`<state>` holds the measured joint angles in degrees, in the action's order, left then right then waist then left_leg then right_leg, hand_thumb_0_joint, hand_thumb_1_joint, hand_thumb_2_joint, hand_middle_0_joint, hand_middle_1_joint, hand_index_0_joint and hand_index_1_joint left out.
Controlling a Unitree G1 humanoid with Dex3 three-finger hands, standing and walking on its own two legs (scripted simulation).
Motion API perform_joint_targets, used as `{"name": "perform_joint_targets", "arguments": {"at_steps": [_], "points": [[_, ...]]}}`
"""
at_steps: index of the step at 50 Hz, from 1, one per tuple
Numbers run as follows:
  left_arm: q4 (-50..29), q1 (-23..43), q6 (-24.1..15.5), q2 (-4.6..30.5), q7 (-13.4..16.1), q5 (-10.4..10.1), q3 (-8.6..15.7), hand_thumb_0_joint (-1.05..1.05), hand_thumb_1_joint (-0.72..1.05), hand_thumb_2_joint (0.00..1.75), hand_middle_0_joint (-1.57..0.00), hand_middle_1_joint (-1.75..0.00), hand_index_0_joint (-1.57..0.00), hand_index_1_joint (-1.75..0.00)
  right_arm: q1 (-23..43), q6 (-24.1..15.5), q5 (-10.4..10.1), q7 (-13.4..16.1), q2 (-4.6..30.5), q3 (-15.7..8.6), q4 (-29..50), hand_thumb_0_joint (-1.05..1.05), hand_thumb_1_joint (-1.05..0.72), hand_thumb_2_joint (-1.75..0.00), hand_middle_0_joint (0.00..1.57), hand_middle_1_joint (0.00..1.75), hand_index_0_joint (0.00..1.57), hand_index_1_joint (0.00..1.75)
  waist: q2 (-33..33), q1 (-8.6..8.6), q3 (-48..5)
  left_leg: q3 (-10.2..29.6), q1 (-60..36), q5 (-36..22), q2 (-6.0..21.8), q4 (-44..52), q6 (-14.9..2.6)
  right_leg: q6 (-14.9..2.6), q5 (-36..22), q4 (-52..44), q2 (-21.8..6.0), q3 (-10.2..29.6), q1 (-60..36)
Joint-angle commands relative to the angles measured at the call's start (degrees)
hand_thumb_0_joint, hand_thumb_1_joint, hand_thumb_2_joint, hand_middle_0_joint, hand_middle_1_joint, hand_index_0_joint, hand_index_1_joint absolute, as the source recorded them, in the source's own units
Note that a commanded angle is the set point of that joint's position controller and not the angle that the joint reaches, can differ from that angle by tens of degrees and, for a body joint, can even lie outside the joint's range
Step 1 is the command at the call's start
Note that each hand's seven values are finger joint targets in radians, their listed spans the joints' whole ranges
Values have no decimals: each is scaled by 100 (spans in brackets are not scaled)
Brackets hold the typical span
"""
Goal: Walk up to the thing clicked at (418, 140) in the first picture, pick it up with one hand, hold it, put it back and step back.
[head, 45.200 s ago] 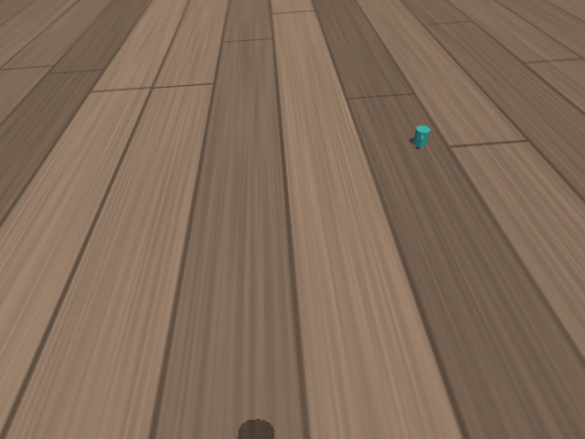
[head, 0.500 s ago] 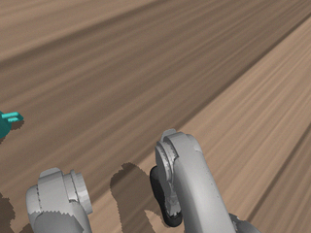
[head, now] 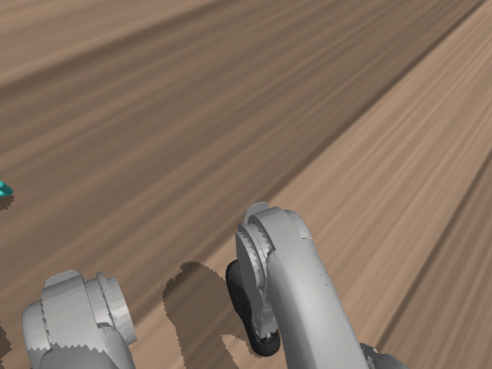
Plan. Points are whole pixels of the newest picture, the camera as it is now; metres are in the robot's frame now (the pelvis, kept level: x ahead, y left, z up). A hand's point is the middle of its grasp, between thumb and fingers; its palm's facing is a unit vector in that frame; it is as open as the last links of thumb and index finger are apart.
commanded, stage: close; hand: left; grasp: from above
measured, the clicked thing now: out of the picture +0.46 +0.30 -0.25
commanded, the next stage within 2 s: none
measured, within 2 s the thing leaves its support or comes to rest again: neither
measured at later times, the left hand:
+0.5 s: hand out of the picture +0.45 +0.33 -0.21, palm faces -0.45 -0.14 -0.88, open 12.0 cm
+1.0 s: hand out of the picture +0.44 +0.33 -0.21, palm faces -0.45 -0.13 -0.88, open 10.8 cm
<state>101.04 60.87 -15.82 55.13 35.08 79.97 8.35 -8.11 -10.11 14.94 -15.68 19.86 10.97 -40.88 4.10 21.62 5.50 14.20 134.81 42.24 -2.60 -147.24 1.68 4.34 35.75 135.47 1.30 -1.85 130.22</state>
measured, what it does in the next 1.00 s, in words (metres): stands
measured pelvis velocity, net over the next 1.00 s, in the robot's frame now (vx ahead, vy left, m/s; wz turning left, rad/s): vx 0.00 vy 0.00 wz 0.00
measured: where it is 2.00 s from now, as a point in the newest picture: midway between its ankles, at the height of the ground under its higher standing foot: (195, 364)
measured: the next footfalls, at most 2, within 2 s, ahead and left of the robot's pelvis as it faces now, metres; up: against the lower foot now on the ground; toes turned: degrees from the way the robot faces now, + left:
none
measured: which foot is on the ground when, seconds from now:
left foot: down 0.00-1.00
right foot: down 0.00-1.00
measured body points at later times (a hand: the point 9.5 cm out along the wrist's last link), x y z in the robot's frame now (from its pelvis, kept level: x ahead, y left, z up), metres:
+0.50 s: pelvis +0.00 +0.00 +0.00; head +0.26 +0.11 +0.35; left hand +0.46 +0.33 -0.16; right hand +0.05 -0.27 -0.06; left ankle +0.06 +0.12 -0.26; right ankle +0.13 -0.15 -0.26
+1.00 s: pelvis +0.00 +0.00 +0.00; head +0.26 +0.12 +0.35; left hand +0.46 +0.33 -0.16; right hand +0.04 -0.27 -0.05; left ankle +0.06 +0.12 -0.26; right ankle +0.13 -0.15 -0.26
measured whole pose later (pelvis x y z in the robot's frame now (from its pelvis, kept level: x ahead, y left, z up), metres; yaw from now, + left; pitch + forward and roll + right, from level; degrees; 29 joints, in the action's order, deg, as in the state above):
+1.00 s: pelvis +0.00 +0.00 +0.00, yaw +0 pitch +29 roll -14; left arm 102.7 61.8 -16.9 57.1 34.7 79.2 7.7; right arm -7.5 -11.5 15.1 -15.3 20.3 12.1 -40.4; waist 3.8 21.2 6.4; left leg 14.2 134.4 42.0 -2.6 -146.7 1.3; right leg 4.3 35.6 134.6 1.0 -2.2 129.4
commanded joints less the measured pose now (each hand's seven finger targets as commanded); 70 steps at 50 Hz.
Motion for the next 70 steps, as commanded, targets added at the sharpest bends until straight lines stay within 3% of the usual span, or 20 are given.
{"name": "perform_joint_targets", "arguments": {"at_steps": [1, 3, 6, 9, 11, 12, 14, 15, 18, 22, 25, 29, 34, 40, 44, 49, 51, 63, 68, 70], "points": [[-692, 1522, 85, 1369, 379, -100, 129, 0, -29, 83, -17, -103, -21, -99, -935, -49, -21, 37, 1811, -549, 1, 0, -89, -90, 20, 30, 20, 30, -2737, 93, -3625, -798, -2895, -1164, 126, 1795, -184, -458, -1083, -868, 115, -1113, -1678], [-451, 1445, 147, 1255, 380, -131, 63, 0, -27, 82, -19, -102, -23, -98, -961, -108, 34, -6, 1822, -522, 8, 0, -89, -90, 20, 30, 20, 30, -2632, 215, -3383, -787, -2817, -1072, 147, 1726, -197, -438, -1035, -827, 110, -1142, -1620], [-552, 1531, 196, 1384, 385, -181, 169, 0, -26, 82, -21, -100, -24, -96, -937, -148, 2, -8, 1855, -525, 33, 0, -89, -90, 20, 30, 20, 30, -2598, 205, -3561, -755, -2893, -1238, 152, 1678, -200, -446, -1194, -824, 129, -1129, -1733], [-394, 1451, 230, 1148, 299, -297, 3, 0, -20, 80, -25, -98, -29, -94, -1027, -203, 41, -46, 1833, -482, -29, 0, -89, -90, 20, 30, 20, 30, -2466, 301, -3300, -801, -2646, -1064, 127, 1683, -244, -430, -1067, -935, 128, -1122, -1781], [-534, 1456, 206, 1507, 244, -340, 218, 0, -20, 80, -25, -99, -29, -95, -1019, -228, 3, -19, 1907, -498, 33, 0, -90, -90, 20, 30, 20, 30, -2379, 248, -3375, -765, -2616, -1031, 134, 1683, -257, -440, -1036, -939, 115, -1114, -1859], [-487, 1430, 209, 1320, 185, -375, 73, 0, -20, 79, -26, -97, -29, -94, -1043, -227, -20, -15, 1868, -495, -34, 0, -90, -90, 20, 30, 20, 30, -2401, 168, -3411, -752, -2624, -1069, 126, 1716, -234, -453, -1034, -945, 100, -1102, -1817], [-606, 1543, 167, 1461, 143, -377, 170, 0, -17, 80, -29, -97, -32, -94, -1019, -249, 0, -6, 1894, -499, 35, 0, -90, -90, 20, 30, 20, 30, -2363, 253, -3447, -740, -2640, -1038, 146, 1662, -248, -447, -1038, -932, 104, -1111, -1875], [-631, 1356, 159, 1457, 130, -358, 199, 0, -18, 80, -29, -96, -32, -93, -1055, -219, -13, 10, 1913, -526, 54, 0, -90, -90, 20, 30, 20, 30, -2381, 202, -3586, -738, -2765, -1198, 139, 1707, -236, -447, -1140, -953, 113, -1120, -1970], [-751, 1491, 67, 1239, 89, -411, 2, 0, -15, 77, -30, -95, -34, -92, -1095, -167, -15, 28, 1814, -507, -72, 0, -90, -90, 20, 30, 20, 30, -2435, 243, -3614, -748, -2711, -1218, 133, 1686, -225, -451, -1196, -957, 120, -1121, -2025], [-756, 1508, 37, 1266, 28, -392, 10, 0, -12, 77, -33, -94, -37, -91, -1099, -167, -16, 16, 1868, -551, -14, 0, -90, -90, 20, 30, 20, 30, -2546, 278, -3510, -701, -2868, -1242, 163, 1691, -183, -453, -1184, -895, 97, -1168, -1818], [-755, 1359, 33, 1230, 40, -369, -21, 0, -7, 77, -38, -92, -41, -89, -1054, -121, -37, 11, 1813, -546, -29, 0, -90, -90, 20, 30, 20, 30, -2664, 174, -3492, -744, -2943, -1307, 147, 1779, -177, -476, -1197, -948, 109, -1144, -1888], [-682, 1489, -14, 1194, 46, -319, -69, 0, -6, 73, -36, -93, -40, -88, -1027, -106, -15, -8, 1838, -528, -12, 0, -90, -90, 20, 30, 20, 30, -2599, 273, -3223, -741, -2782, -1157, 140, 1758, -190, -454, -1084, -947, 82, -1151, -1740], [-652, 1443, -47, 1293, 128, -291, -46, 0, -2, 74, -40, -92, -44, -88, -985, -100, -31, 16, 1850, -518, -11, 0, -90, -90, 20, 30, 20, 30, -2559, 211, -3414, -711, -2862, -1169, 149, 1789, -192, -471, -1096, -949, 102, -1162, -1790], [-731, 1600, -48, 1434, 191, -243, 18, 0, 5, 70, -45, -89, -49, -85, -1039, -103, -21, 39, 1859, -498, -40, 0, -90, -90, 20, 30, 20, 30, -2499, 237, -3461, -722, -2810, -1210, 139, 1773, -216, -449, -1136, -997, 88, -1143, -1878], [-489, 1503, -50, 1353, 198, -185, -98, 0, 6, 70, -45, -90, -50, -86, -992, -124, -1, 51, 1888, -483, 15, 0, -90, -90, 20, 30, 20, 30, -2383, 325, -3193, -708, -2692, -979, 154, 1754, -220, -444, -972, -972, 94, -1155, -1729], [-607, 1515, -30, 1493, 247, -163, -9, 0, 14, 74, -52, -91, -56, -87, -988, -123, -7, 84, 1884, -482, 22, 0, -90, -90, 20, 30, 20, 30, -2500, 228, -3390, -690, -2826, -1034, 155, 1814, -199, -459, -1008, -961, 92, -1135, -1744], [-690, 1621, -33, 1478, 261, -149, -32, 0, 17, 73, -53, -91, -58, -87, -1004, -131, 1, 87, 1897, -475, 30, 0, -90, -90, 20, 30, 20, 30, -2555, 281, -3327, -699, -2783, -993, 149, 1833, -200, -452, -984, -973, 90, -1146, -1725], [-419, 1577, 22, 1341, 242, -180, -144, 0, 27, 73, -62, -91, -66, -86, -997, -184, 17, 77, 1879, -451, 32, 0, -90, -90, 20, 30, 20, 30, -2487, 329, -3181, -691, -2730, -922, 157, 1806, -193, -466, -952, -959, 74, -1136, -1687], [-725, 1703, -1, 1563, 291, -194, 37, 0, 32, 73, -65, -90, -69, -85, -1090, -169, 5, 87, 1931, -470, 35, 0, -90, -90, 20, 30, 20, 30, -2539, 265, -3396, -689, -2789, -1150, 140, 1830, -189, -459, -1114, -979, 55, -1126, -1787], [-455, 1554, 11, 1352, 260, -220, -102, 0, 34, 75, -66, -92, -71, -87, -1048, -199, 31, 69, 1925, -463, 31, 0, -90, -90, 20, 30, 20, 30, -2522, 349, -3232, -697, -2822, -1082, 157, 1780, -186, -448, -1080, -941, 56, -1142, -1736]]}}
